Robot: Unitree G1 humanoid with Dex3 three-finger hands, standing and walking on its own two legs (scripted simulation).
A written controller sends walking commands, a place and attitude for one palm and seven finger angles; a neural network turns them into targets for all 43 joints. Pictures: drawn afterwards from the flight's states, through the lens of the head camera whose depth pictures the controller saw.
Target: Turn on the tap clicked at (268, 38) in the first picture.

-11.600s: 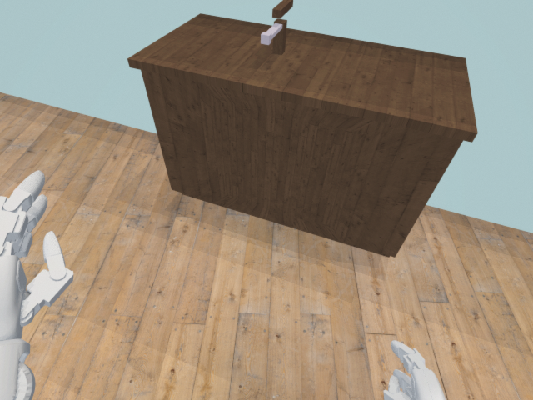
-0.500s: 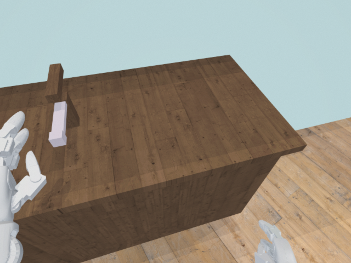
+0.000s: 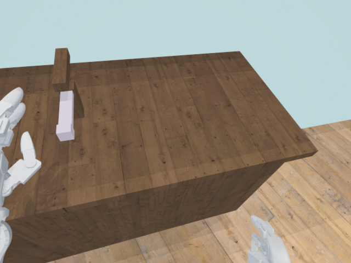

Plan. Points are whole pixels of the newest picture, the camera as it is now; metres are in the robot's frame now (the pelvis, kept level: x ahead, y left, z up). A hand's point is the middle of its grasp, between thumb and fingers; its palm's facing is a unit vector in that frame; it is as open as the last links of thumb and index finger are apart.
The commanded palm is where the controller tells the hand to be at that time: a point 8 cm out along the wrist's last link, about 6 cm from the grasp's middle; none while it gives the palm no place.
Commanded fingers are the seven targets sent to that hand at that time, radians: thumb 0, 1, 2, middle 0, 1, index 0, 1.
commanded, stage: come to a stop and stand still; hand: left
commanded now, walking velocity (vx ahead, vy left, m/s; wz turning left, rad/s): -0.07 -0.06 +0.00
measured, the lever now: (65, 132) +0.34 +0.28 +0.09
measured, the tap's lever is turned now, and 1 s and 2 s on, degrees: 0 0 0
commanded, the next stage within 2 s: look again from close up in 0.94 s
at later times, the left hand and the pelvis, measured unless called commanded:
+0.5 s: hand (17, 145) +0.24 +0.28 +0.18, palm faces +0.46 -0.81 -0.36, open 7.5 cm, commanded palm +0.15 +0.29 +0.18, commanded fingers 0.00 0.90 0.90 -0.20 -0.30 -0.20 -0.30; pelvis -0.01 +0.01 +0.00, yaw +0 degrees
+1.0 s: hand (44, 175) +0.21 +0.24 +0.15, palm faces +0.39 -0.86 -0.32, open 7.5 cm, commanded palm +0.15 +0.27 +0.18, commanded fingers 0.00 0.90 0.90 -0.20 -0.30 -0.20 -0.30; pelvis -0.01 -0.01 +0.00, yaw +1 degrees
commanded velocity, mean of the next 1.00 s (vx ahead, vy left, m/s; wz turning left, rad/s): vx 0.00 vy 0.00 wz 0.00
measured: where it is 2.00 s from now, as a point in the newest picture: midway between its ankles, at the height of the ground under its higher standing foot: outside the picture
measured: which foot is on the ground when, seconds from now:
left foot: down 0.00-1.00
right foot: down 0.00-1.00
